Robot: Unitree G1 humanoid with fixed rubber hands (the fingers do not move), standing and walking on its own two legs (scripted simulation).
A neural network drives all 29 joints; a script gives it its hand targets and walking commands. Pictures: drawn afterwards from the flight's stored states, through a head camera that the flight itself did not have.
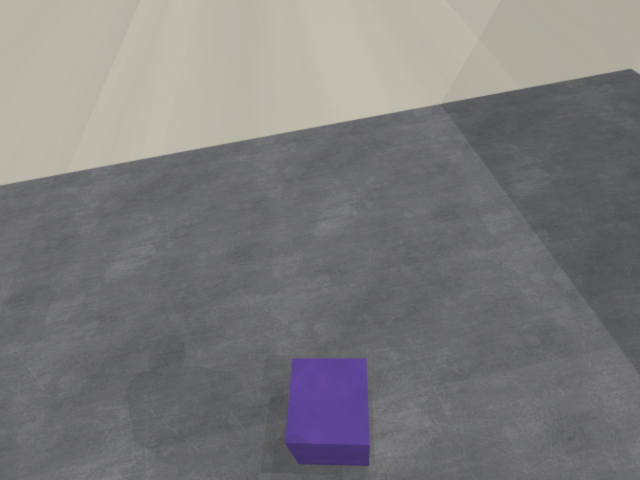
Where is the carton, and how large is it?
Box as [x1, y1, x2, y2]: [285, 358, 369, 465]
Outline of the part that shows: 292,358 285,443 298,463 368,465 369,438 365,358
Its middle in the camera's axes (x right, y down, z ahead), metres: +0.03 +0.47 +1.07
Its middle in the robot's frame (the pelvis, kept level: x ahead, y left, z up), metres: +0.41 +0.03 -0.65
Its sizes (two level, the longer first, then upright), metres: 0.210 0.200 0.250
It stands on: the floor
